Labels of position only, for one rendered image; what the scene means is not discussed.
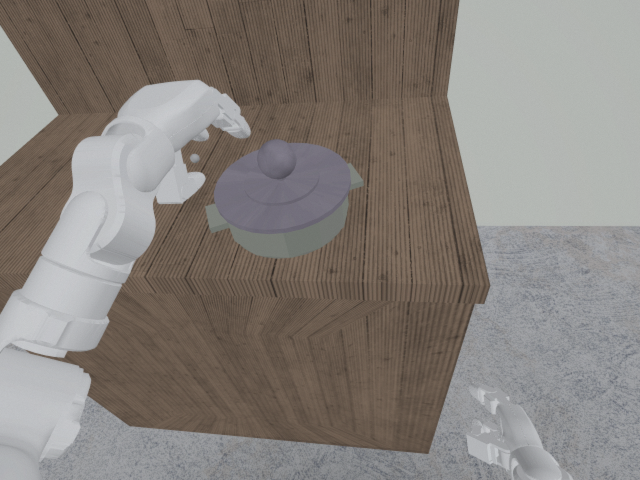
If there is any left robot forearm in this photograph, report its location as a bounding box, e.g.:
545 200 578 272
0 116 175 358

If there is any right robot hand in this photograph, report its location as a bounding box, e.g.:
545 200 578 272
466 382 543 475

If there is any left robot upper arm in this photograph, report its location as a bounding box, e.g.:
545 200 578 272
0 347 91 480

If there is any right robot forearm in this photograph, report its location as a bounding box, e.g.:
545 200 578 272
509 446 573 480

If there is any pot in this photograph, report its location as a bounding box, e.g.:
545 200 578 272
205 163 364 259

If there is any left robot hand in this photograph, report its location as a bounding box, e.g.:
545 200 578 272
117 80 251 204

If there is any table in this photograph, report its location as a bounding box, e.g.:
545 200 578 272
0 0 490 454

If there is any knob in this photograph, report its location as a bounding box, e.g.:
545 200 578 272
257 139 297 179

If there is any lid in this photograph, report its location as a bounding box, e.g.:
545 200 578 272
214 143 351 234

